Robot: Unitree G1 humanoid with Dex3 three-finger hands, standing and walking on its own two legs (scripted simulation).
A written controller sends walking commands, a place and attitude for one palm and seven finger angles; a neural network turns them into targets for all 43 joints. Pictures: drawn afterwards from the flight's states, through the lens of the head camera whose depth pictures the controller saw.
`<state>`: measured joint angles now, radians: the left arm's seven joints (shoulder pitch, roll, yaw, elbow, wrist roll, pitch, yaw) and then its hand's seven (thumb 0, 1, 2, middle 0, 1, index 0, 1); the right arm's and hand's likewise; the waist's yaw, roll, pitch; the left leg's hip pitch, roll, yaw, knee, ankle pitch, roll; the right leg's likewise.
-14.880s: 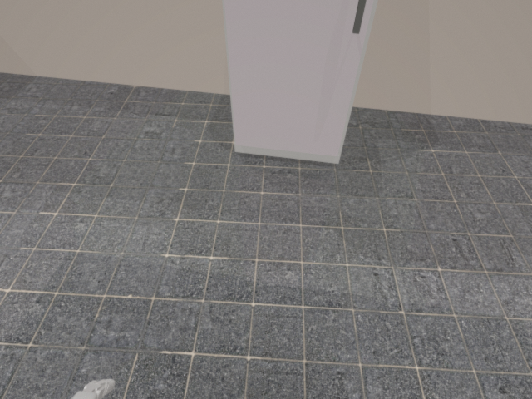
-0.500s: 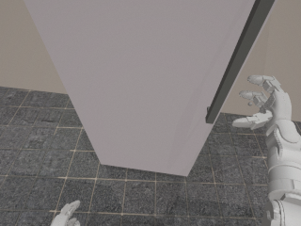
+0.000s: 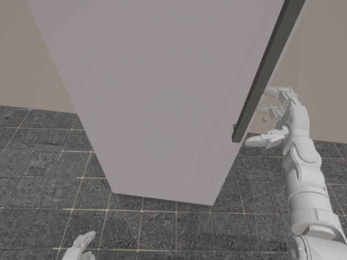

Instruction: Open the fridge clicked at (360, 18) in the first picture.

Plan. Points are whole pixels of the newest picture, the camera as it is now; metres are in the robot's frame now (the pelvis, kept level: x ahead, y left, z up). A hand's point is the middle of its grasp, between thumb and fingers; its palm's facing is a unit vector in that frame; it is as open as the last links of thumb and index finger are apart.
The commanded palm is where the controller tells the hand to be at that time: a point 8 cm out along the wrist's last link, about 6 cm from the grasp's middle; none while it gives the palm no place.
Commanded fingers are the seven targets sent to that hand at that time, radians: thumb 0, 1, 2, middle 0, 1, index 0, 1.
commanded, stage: feel for the door with the fingertips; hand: right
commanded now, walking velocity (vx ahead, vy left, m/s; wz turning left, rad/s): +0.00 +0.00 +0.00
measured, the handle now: (261, 69) +0.48 -0.15 +0.21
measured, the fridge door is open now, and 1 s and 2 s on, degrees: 0 0 0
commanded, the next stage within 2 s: slide the fingers in behind the handle in 0.64 s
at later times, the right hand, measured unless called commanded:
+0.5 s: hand (261, 112) +0.43 -0.16 +0.14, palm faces +0.06 +1.00 +0.00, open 14.0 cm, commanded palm +0.40 -0.21 +0.13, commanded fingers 0.00 0.50 -0.30 0.30 1.20 0.30 1.20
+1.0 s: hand (260, 110) +0.44 -0.17 +0.13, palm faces +0.05 +1.00 +0.00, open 13.7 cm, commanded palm +0.41 -0.22 +0.13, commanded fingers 0.00 0.50 -0.30 0.30 1.20 0.30 1.20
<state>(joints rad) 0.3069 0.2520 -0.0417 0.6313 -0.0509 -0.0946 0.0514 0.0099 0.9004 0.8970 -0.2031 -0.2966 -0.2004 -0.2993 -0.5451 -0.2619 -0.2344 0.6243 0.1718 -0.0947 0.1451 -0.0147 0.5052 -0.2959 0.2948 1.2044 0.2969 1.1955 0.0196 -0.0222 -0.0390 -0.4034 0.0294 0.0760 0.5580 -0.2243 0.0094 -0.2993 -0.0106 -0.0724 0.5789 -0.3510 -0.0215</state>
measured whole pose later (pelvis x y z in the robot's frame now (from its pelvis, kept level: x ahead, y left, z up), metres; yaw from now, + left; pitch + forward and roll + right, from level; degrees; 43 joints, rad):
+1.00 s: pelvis -0.01 +0.01 +0.00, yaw +0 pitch +7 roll +0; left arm 0.36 0.27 -0.04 0.65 -0.04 -0.09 0.04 0.01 0.90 0.90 -0.20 -0.30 -0.20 -0.30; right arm -0.77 -0.35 -0.30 0.96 0.14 -0.22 0.17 -0.01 0.50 -0.30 0.35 1.24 0.35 1.22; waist 0.06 -0.01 -0.04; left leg -0.50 0.02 0.07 0.59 -0.21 0.02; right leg -0.40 -0.02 -0.07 0.62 -0.34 -0.02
